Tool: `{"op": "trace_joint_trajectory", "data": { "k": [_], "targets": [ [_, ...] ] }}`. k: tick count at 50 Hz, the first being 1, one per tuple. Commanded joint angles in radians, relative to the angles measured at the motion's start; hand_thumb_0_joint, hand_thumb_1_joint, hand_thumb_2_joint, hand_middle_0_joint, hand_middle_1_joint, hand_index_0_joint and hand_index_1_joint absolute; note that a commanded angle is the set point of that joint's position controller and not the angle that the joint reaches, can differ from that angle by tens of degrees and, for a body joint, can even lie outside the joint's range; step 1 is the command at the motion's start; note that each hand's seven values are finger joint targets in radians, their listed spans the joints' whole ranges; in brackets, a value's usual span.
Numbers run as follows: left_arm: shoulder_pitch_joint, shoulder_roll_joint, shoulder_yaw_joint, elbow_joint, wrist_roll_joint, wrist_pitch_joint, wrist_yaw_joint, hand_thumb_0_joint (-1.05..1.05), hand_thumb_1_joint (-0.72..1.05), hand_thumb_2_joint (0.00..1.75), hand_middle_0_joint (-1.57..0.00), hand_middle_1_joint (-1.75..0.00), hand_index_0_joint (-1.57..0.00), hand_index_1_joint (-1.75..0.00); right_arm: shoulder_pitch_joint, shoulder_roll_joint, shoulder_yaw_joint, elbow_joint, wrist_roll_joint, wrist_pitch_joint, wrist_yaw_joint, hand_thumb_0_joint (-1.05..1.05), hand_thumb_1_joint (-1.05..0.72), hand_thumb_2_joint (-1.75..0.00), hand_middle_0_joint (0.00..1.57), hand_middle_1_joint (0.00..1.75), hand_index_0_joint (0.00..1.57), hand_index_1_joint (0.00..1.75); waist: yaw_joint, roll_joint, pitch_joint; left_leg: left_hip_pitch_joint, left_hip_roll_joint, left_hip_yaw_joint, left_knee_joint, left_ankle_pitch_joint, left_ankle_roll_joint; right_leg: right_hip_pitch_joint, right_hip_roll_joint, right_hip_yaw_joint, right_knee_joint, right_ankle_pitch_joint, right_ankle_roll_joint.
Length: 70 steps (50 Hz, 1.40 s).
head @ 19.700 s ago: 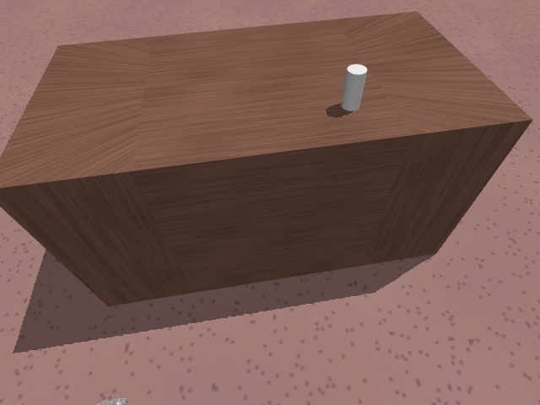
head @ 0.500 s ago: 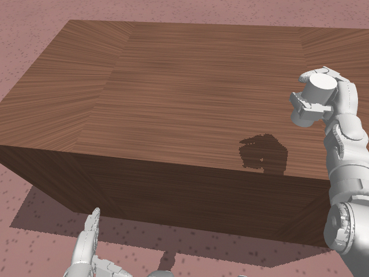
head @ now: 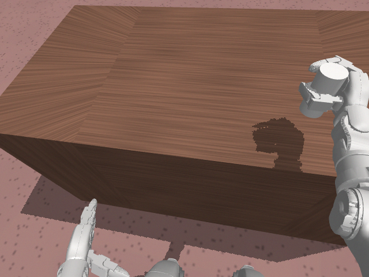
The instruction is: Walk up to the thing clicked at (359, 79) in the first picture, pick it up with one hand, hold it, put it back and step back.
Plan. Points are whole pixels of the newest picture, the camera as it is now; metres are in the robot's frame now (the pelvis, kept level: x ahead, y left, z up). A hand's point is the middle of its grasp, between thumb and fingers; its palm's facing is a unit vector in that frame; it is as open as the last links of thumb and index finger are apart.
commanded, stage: lower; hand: right
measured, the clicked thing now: (321, 92) +0.48 -0.20 +0.10
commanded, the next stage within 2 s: loosen in 1.12 s
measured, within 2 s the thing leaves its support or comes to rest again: rests again in 0.94 s
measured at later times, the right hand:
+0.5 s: hand (307, 102) +0.49 -0.19 +0.05, palm faces +0.12 +0.99 +0.01, open 6.9 cm
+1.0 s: hand (303, 107) +0.50 -0.19 +0.03, palm faces +0.14 +0.99 +0.01, open 6.9 cm
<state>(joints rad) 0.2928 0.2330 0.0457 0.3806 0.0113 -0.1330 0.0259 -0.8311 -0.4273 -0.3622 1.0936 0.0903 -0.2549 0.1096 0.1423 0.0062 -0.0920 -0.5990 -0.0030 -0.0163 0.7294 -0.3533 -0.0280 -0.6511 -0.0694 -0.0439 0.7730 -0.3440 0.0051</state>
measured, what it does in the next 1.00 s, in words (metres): stands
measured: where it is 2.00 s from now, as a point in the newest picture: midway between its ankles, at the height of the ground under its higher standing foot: outside the picture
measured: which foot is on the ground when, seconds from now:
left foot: down 0.00-1.00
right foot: down 0.00-1.00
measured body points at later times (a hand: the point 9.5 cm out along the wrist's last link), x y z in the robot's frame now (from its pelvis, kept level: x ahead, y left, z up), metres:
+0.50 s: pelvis -0.01 +0.00 -0.03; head +0.09 -0.03 +0.41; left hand +0.14 +0.26 -0.05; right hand +0.48 -0.25 +0.06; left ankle +0.00 +0.14 -0.71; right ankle +0.02 -0.12 -0.71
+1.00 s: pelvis -0.01 +0.00 -0.04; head +0.10 -0.03 +0.39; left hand +0.14 +0.27 -0.06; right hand +0.49 -0.25 +0.03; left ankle +0.00 +0.14 -0.71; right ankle +0.01 -0.12 -0.71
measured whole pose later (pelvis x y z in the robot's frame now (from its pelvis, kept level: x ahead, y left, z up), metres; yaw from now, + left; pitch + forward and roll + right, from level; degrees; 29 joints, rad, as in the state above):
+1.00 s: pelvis -0.01 +0.00 -0.04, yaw +0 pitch +21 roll +3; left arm 0.35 0.23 0.04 0.11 0.05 -0.07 -0.02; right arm -0.86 -0.48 -0.45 1.16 0.02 -0.37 0.09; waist 0.22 -0.01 -0.13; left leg -0.90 -0.02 0.01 1.00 -0.46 -0.03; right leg -0.97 -0.09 0.00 1.06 -0.45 0.01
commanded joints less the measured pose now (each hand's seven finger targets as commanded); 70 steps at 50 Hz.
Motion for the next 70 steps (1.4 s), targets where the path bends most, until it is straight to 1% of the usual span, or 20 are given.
{"op": "trace_joint_trajectory", "data": {
  "k": [1,3,9,17,20,26,29,31,34,37,45,47,50,52,55,58,61,63,64,70],
  "targets": [
    [-0.009,0.143,0.064,-0.178,0.009,-0.052,0.008,0.00,-0.56,0.06,-0.05,-0.05,-0.04,-0.05,-0.413,-0.202,-0.028,-0.128,0.006,-0.097,0.000,0.00,-0.49,-1.31,1.35,1.42,1.37,1.42,0.016,-0.067,-0.409,0.037,-0.032,0.034,-0.035,0.314,0.024,0.287,0.025,0.034,-0.024,0.319,-0.016],
    [-0.001,0.128,0.038,-0.212,0.012,-0.049,-0.001,0.00,-0.56,0.06,-0.05,-0.05,-0.05,-0.06,-0.484,-0.221,-0.035,-0.230,0.010,-0.118,0.008,0.00,-0.53,-1.29,1.35,1.40,1.36,1.40,0.013,-0.096,-0.479,0.050,-0.033,0.033,-0.008,0.344,0.026,0.290,0.026,0.041,-0.007,0.365,-0.014],
    [0.006,0.160,0.074,-0.261,0.021,-0.042,-0.006,0.00,-0.56,0.07,-0.05,-0.05,-0.04,-0.06,-0.480,-0.250,-0.056,-0.217,-0.008,-0.142,0.000,0.00,-0.57,-1.34,1.40,1.45,1.41,1.45,0.025,-0.125,-0.519,0.003,-0.035,0.036,0.034,0.350,0.028,0.282,0.025,0.048,0.046,0.401,-0.013],
    [0.044,0.130,0.057,-0.280,0.024,-0.031,-0.015,0.00,-0.56,0.07,-0.05,-0.05,-0.05,-0.06,-0.476,-0.220,-0.044,-0.140,-0.026,-0.159,-0.005,0.00,-0.56,-1.35,1.40,1.46,1.41,1.46,0.048,-0.127,-0.438,-0.076,-0.037,0.039,0.067,0.255,0.033,0.159,0.026,0.054,0.071,0.239,-0.017],
    [0.018,0.127,0.046,-0.337,0.032,-0.031,-0.017,0.00,-0.55,0.06,-0.05,-0.05,-0.05,-0.05,-0.536,-0.265,-0.062,-0.176,-0.038,-0.174,-0.013,0.00,-0.54,-1.37,1.41,1.48,1.43,1.48,0.039,-0.163,-0.518,-0.088,-0.039,0.038,0.085,0.248,0.037,0.193,0.024,0.056,0.092,0.258,-0.014],
    [0.038,0.195,0.110,-0.396,0.034,-0.020,-0.013,0.00,-0.55,0.06,-0.05,-0.05,-0.05,-0.06,-0.515,-0.296,-0.085,-0.175,-0.040,-0.171,-0.017,0.00,-0.56,-1.36,1.41,1.47,1.42,1.47,0.062,-0.153,-0.538,-0.099,-0.042,0.049,0.106,0.237,0.037,0.173,0.021,0.065,0.112,0.238,-0.013],
    [0.073,0.141,0.074,-0.356,0.032,-0.015,-0.018,0.00,-0.56,0.07,-0.05,-0.05,-0.04,-0.06,-0.490,-0.236,-0.062,-0.126,-0.038,-0.169,-0.018,0.00,-0.54,-1.35,1.40,1.46,1.41,1.47,0.066,-0.133,-0.457,-0.133,-0.044,0.048,0.113,0.201,0.036,0.090,0.024,0.062,0.118,0.174,-0.017],
    [0.031,0.148,0.072,-0.420,0.035,-0.021,-0.018,0.00,-0.56,0.06,-0.05,-0.05,-0.04,-0.05,-0.544,-0.268,-0.076,-0.191,-0.041,-0.184,-0.019,0.00,-0.52,-1.36,1.40,1.48,1.42,1.48,0.069,-0.146,-0.555,-0.096,-0.042,0.041,0.125,0.241,0.034,0.125,0.024,0.062,0.137,0.214,-0.018],
    [0.101,0.146,0.073,-0.352,0.039,-0.009,-0.017,0.00,-0.56,0.07,-0.05,-0.05,-0.04,-0.06,-0.469,-0.271,-0.083,-0.104,-0.049,-0.175,-0.018,0.00,-0.52,-1.34,1.38,1.45,1.39,1.45,0.060,-0.160,-0.481,-0.152,-0.044,0.047,0.143,0.223,0.038,0.095,0.024,0.064,0.143,0.220,-0.014],
    [0.044,0.174,0.090,-0.444,0.040,-0.010,-0.016,0.00,-0.56,0.06,-0.05,-0.05,-0.04,-0.05,-0.529,-0.296,-0.091,-0.176,-0.049,-0.190,-0.019,0.00,-0.54,-1.35,1.40,1.47,1.41,1.47,0.071,-0.173,-0.571,-0.134,-0.047,0.054,0.148,0.235,0.040,0.153,0.017,0.073,0.148,0.257,-0.009],
    [0.090,0.151,0.080,-0.410,0.041,0.007,-0.025,0.00,-0.56,0.06,-0.05,-0.05,-0.04,-0.05,-0.470,-0.267,-0.093,-0.127,-0.050,-0.191,-0.018,0.00,-0.55,-1.35,1.40,1.46,1.41,1.46,0.076,-0.150,-0.499,-0.147,-0.044,0.044,0.168,0.256,0.033,0.049,0.025,0.063,0.184,0.229,-0.019],
    [0.052,0.169,0.091,-0.476,0.039,0.005,-0.021,0.00,-0.56,0.06,-0.05,-0.05,-0.04,-0.05,-0.525,-0.306,-0.105,-0.196,-0.054,-0.201,-0.021,0.00,-0.54,-1.34,1.38,1.45,1.40,1.45,0.076,-0.171,-0.579,-0.122,-0.043,0.043,0.170,0.261,0.034,0.088,0.024,0.063,0.188,0.235,-0.019],
    [0.121,0.152,0.077,-0.407,0.043,0.018,-0.028,0.00,-0.56,0.06,-0.05,-0.05,-0.04,-0.05,-0.451,-0.243,-0.083,-0.116,-0.049,-0.196,-0.014,0.00,-0.55,-1.34,1.39,1.45,1.40,1.45,0.088,-0.174,-0.486,-0.198,-0.049,0.052,0.183,0.228,0.039,0.065,0.021,0.072,0.188,0.238,-0.012],
    [0.043,0.150,0.067,-0.505,0.043,0.011,-0.027,0.00,-0.56,0.06,-0.05,-0.05,-0.04,-0.05,-0.538,-0.296,-0.101,-0.218,-0.055,-0.213,-0.020,0.00,-0.53,-1.32,1.37,1.43,1.39,1.43,0.073,-0.197,-0.623,-0.147,-0.047,0.047,0.191,0.271,0.035,0.123,0.021,0.071,0.204,0.286,-0.015],
    [0.128,0.155,0.085,-0.429,0.043,0.029,-0.031,0.00,-0.56,0.06,-0.05,-0.05,-0.04,-0.05,-0.438,-0.268,-0.097,-0.125,-0.055,-0.198,-0.016,0.00,-0.52,-1.31,1.37,1.42,1.38,1.42,0.089,-0.156,-0.516,-0.142,-0.045,0.040,0.192,0.296,0.029,0.022,0.029,0.061,0.221,0.250,-0.023],
    [0.069,0.180,0.102,-0.481,0.045,0.028,-0.029,0.00,-0.57,0.06,-0.05,-0.04,-0.04,-0.05,-0.455,-0.278,-0.110,-0.116,-0.059,-0.201,-0.019,0.00,-0.52,-1.31,1.38,1.43,1.39,1.43,0.094,-0.145,-0.546,-0.158,-0.046,0.044,0.201,0.277,0.030,0.025,0.023,0.067,0.224,0.244,-0.023],
    [0.098,0.137,0.060,-0.466,0.045,0.038,-0.039,0.00,-0.56,0.05,-0.05,-0.04,-0.04,-0.05,-0.446,-0.263,-0.096,-0.089,-0.070,-0.202,-0.015,0.00,-0.54,-1.29,1.38,1.41,1.39,1.41,0.088,-0.178,-0.504,-0.213,-0.047,0.047,0.212,0.234,0.037,0.025,0.020,0.071,0.223,0.239,-0.017],
    [0.096,0.168,0.086,-0.492,0.047,0.041,-0.035,0.00,-0.52,0.03,-0.06,-0.05,-0.06,-0.05,-0.435,-0.246,-0.087,-0.081,-0.070,-0.199,-0.013,0.00,-0.38,-1.13,1.35,1.27,1.35,1.28,0.099,-0.167,-0.510,-0.226,-0.051,0.058,0.218,0.205,0.041,0.033,0.016,0.080,0.212,0.220,-0.014],
    [0.098,0.181,0.097,-0.503,0.048,0.046,-0.036,0.00,-0.51,0.03,-0.06,-0.06,-0.06,-0.05,-0.447,-0.300,-0.116,-0.117,-0.072,-0.203,-0.016,0.00,-0.36,-1.05,1.33,1.19,1.32,1.20,0.088,-0.178,-0.549,-0.204,-0.050,0.052,0.216,0.217,0.039,0.038,0.019,0.075,0.217,0.222,-0.015],
    [0.115,0.169,0.092,-0.506,0.042,0.056,-0.040,0.00,-0.53,0.04,-0.05,-0.06,-0.06,-0.05,-0.438,-0.279,-0.113,-0.115,-0.067,-0.179,-0.017,0.00,-0.03,-0.60,1.20,0.90,1.19,0.90,0.089,-0.153,-0.522,-0.189,-0.047,0.048,0.214,0.234,0.032,-0.009,0.022,0.069,0.230,0.203,-0.022]
  ]
}}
